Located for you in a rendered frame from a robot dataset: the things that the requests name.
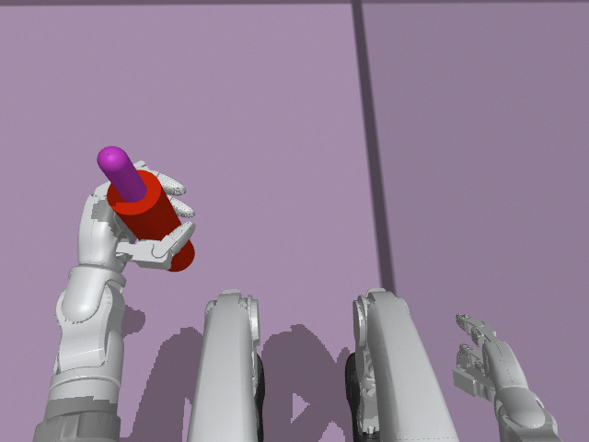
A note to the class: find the right robot hand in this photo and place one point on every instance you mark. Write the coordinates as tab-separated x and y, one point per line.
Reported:
496	367

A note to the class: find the right robot arm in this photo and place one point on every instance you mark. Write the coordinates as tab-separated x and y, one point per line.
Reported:
521	417

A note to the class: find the bottle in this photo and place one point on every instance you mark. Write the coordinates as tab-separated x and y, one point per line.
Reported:
140	201

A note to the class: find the left robot arm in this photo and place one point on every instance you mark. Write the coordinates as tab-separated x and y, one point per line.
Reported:
86	378

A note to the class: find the right robot foot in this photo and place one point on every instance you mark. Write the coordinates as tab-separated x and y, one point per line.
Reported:
353	397

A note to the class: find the left robot hand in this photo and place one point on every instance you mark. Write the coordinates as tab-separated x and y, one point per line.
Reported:
104	239

